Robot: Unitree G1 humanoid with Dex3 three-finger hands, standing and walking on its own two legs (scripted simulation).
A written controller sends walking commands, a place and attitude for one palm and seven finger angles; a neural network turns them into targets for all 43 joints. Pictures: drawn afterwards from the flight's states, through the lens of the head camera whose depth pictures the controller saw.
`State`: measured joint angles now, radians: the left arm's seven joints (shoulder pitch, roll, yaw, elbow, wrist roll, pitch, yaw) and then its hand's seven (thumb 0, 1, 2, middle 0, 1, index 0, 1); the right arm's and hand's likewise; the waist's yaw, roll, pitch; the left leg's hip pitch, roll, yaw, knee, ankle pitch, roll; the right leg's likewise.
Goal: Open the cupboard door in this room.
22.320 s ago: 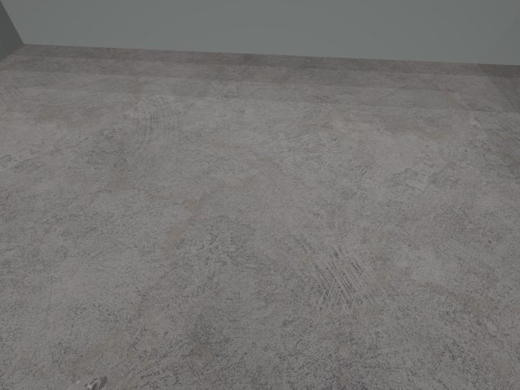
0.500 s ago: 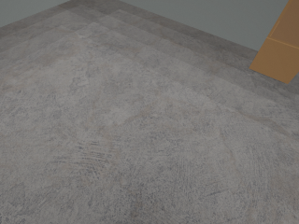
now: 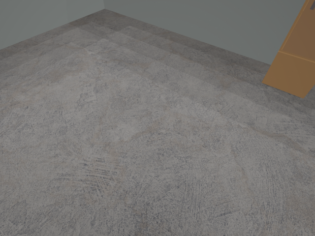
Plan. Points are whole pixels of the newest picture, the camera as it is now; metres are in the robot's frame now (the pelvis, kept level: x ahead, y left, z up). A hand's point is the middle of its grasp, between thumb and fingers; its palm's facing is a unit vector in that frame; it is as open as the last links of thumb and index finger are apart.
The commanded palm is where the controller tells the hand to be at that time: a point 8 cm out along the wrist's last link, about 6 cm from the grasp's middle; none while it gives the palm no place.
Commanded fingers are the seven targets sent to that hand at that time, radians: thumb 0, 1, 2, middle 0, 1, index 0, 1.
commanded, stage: stand and wait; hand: left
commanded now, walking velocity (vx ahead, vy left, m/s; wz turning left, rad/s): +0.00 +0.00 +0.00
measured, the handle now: out of the picture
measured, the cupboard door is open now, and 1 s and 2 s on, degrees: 0 0 0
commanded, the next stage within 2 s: turn or walk to find it in 0.40 s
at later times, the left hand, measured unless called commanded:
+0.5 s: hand out of the picture +0.13 +0.27 -0.15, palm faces -0.04 -0.94 -0.35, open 7.4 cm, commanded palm none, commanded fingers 0.00 0.90 0.90 -0.20 -0.30 -0.20 -0.30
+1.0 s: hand out of the picture +0.05 +0.15 -0.17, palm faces -0.14 -0.96 -0.22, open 7.4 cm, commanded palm none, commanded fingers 0.00 0.90 0.90 -0.20 -0.30 -0.20 -0.30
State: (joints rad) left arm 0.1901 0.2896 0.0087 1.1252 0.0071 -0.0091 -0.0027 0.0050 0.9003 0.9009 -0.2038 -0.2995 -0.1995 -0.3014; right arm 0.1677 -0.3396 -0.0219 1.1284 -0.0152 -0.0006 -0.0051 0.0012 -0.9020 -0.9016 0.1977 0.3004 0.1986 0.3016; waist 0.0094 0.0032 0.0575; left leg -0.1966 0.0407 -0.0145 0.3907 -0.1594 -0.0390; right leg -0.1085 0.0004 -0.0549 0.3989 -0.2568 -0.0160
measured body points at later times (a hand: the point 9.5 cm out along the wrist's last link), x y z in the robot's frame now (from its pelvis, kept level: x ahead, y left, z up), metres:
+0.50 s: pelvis +0.03 +0.02 +0.00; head +0.04 +0.01 +0.45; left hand +0.13 +0.32 -0.12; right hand +0.13 -0.28 -0.13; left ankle +0.03 +0.15 -0.74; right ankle -0.02 -0.11 -0.74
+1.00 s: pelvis +0.01 -0.02 +0.00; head +0.04 -0.05 +0.44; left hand +0.05 +0.20 -0.15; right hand -0.01 -0.27 -0.17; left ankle -0.01 +0.14 -0.69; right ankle -0.01 -0.09 -0.74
